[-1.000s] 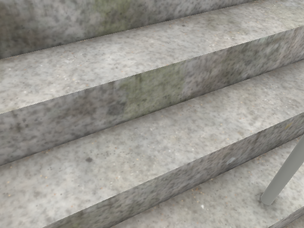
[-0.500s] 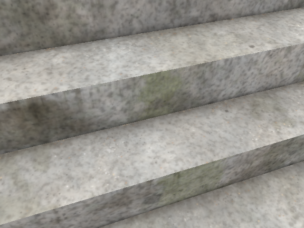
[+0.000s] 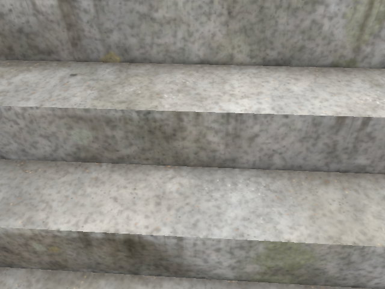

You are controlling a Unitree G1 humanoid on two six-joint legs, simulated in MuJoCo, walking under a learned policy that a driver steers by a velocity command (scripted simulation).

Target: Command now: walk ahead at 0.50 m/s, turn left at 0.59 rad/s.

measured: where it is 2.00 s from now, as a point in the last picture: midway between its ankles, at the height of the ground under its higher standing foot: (86, 203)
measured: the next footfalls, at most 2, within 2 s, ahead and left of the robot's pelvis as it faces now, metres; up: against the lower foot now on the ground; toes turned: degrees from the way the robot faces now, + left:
left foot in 0.40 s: +0.17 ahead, +0.11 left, +0.00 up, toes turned +12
right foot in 0.68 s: +0.41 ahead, -0.05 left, +0.20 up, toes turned +22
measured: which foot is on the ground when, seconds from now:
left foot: up 0.00-0.38, down 0.40-0.76, up 0.78-1.00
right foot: down 0.00-0.38, up 0.40-0.66, down 0.68-1.00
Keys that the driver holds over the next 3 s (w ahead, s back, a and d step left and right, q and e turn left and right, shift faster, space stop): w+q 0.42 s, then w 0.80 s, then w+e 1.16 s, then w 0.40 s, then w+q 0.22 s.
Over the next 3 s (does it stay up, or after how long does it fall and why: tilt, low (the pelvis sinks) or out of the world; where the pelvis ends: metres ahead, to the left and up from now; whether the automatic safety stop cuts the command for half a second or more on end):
stays up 0.74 0.19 0.57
